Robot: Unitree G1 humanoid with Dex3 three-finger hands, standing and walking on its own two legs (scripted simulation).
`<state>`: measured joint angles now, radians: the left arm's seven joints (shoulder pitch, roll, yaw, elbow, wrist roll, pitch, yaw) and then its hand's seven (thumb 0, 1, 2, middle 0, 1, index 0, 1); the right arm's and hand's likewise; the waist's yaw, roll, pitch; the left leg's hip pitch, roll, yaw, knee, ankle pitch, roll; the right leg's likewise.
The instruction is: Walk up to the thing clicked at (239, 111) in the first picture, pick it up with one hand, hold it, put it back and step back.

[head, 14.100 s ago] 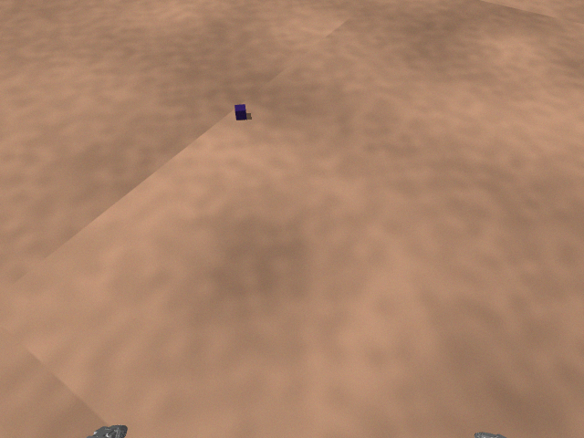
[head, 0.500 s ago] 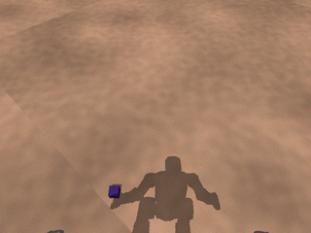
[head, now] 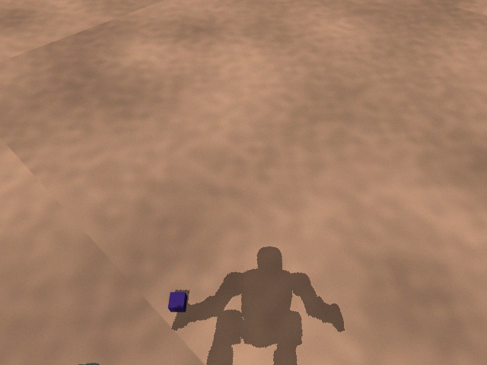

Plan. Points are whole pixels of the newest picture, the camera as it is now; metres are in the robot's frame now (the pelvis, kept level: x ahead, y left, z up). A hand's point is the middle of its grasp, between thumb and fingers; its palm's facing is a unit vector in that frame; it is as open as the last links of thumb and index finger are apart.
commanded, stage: stand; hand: left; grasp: from above
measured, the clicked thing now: (178, 302) +0.41 +0.27 -0.75
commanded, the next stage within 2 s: rise first in 0.10 s
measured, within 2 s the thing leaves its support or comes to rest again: neither
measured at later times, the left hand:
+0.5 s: hand (116, 350) +0.15 +0.26 -0.17, palm faces -0.04 -0.93 -0.36, open 9.7 cm
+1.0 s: hand out of the picture +0.13 +0.27 -0.23, palm faces -0.17 -0.87 -0.47, open 14.2 cm
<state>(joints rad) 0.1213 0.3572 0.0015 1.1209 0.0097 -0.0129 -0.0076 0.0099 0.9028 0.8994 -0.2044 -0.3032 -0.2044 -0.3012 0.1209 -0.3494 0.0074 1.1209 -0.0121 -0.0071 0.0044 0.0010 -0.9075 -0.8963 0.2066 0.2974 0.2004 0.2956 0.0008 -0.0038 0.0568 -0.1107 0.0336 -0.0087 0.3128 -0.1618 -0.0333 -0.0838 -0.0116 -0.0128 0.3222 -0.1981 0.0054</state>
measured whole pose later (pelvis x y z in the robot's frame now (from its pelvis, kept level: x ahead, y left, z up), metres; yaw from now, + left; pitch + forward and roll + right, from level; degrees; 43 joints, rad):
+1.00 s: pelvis -0.01 +0.02 -0.10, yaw +0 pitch +18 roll -2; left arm 0.23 0.32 0.14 0.48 0.27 0.18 0.00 0.00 -0.55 1.01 -0.08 -1.02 -0.06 -1.03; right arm 0.18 -0.23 -0.03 0.56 0.00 -0.12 -0.02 0.01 -0.89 -0.89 0.21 0.30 0.20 0.30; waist -0.02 -0.01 -0.11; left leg -0.93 0.03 -0.04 1.14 -0.52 -0.02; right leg -0.88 -0.01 -0.02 1.11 -0.55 0.02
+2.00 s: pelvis -0.10 +0.01 -0.39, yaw -5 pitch +32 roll -5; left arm -0.53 0.66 0.17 0.96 0.96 -0.28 0.11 0.00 -0.44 0.97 -0.06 -1.04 -0.08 -1.02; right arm 0.13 -0.27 -0.04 0.74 -0.04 -0.09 0.07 0.00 -0.84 -0.88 0.21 0.30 0.20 0.29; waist -0.05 0.00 -0.10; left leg -2.11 0.03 -0.12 2.18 -0.64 -0.03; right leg -2.05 0.02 -0.04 2.15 -0.67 0.03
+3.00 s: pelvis -0.09 +0.02 -0.45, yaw -8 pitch +33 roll -8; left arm -0.80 0.78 0.18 1.34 1.28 -0.34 0.39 0.00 -0.50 0.98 -0.08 -0.97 -0.08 -0.96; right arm 0.10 -0.27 0.02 0.77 -0.16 -0.02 0.13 0.00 -0.91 -0.90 0.21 0.30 0.20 0.29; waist -0.15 -0.04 -0.04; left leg -2.31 0.01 -0.17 2.41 -0.68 -0.03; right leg -2.21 0.04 -0.06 2.34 -0.71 0.05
